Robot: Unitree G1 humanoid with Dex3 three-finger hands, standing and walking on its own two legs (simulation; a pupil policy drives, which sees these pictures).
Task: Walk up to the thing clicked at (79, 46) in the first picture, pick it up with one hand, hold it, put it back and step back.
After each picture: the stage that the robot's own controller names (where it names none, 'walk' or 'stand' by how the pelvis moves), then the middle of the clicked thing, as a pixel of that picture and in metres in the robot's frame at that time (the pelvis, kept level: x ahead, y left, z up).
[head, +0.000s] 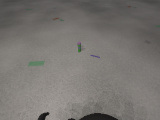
stand; (79, 47) +1.53 +0.22 -0.65
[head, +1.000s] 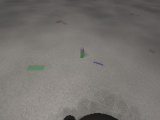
walk; (82, 52) +1.41 +0.12 -0.64
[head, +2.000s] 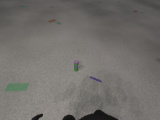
walk; (76, 66) +0.94 +0.17 -0.65
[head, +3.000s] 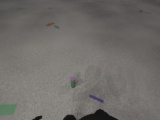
walk; (73, 82) +0.61 +0.19 -0.65
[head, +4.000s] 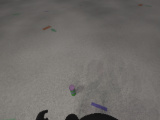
stand; (72, 90) +0.47 +0.22 -0.63
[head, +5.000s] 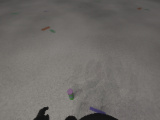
stand; (70, 94) +0.42 +0.21 -0.64
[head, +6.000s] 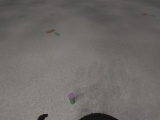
stand; (72, 98) +0.40 +0.20 -0.66
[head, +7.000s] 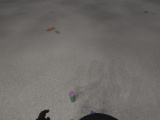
stand; (72, 97) +0.41 +0.19 -0.66
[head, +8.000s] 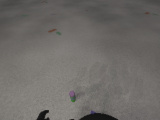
stand; (72, 96) +0.42 +0.20 -0.65
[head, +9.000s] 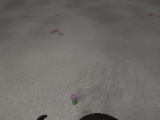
stand; (74, 99) +0.39 +0.18 -0.65
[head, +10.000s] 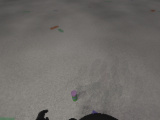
stand; (74, 96) +0.41 +0.18 -0.65
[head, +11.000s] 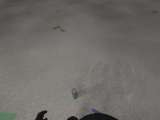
stand; (74, 94) +0.44 +0.18 -0.65
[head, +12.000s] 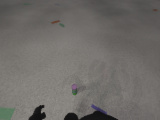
stand; (74, 90) +0.46 +0.14 -0.64
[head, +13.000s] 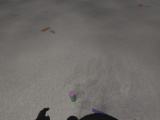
stand; (72, 96) +0.39 +0.20 -0.64
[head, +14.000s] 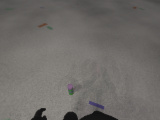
stand; (70, 89) +0.47 +0.20 -0.64
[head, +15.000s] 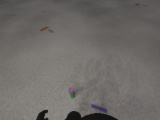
stand; (72, 93) +0.43 +0.22 -0.64
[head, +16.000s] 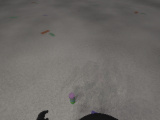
stand; (72, 98) +0.40 +0.19 -0.65
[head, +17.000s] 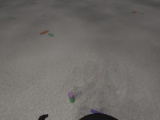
stand; (71, 97) +0.42 +0.21 -0.66
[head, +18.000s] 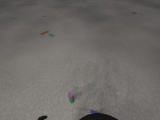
stand; (71, 97) +0.42 +0.21 -0.66
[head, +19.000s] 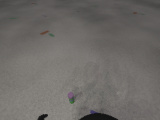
stand; (71, 98) +0.41 +0.21 -0.66
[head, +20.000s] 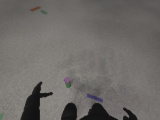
go down; (67, 82) +0.45 +0.20 -0.57
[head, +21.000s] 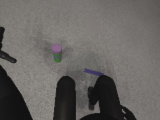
go down; (57, 54) +0.52 +0.22 -0.25
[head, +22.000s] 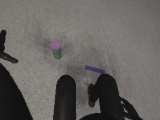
close in; (57, 51) +0.52 +0.21 -0.26
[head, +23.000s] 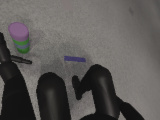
close in; (21, 41) +0.51 +0.26 -0.17
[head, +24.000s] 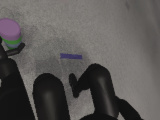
close; (12, 39) +0.50 +0.27 -0.18
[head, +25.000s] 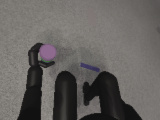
lift; (47, 56) +0.39 +0.25 -0.11
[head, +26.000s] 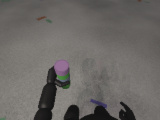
lift; (64, 76) +0.31 +0.17 +0.05
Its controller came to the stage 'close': yes
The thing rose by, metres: 0.68
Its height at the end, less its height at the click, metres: +0.68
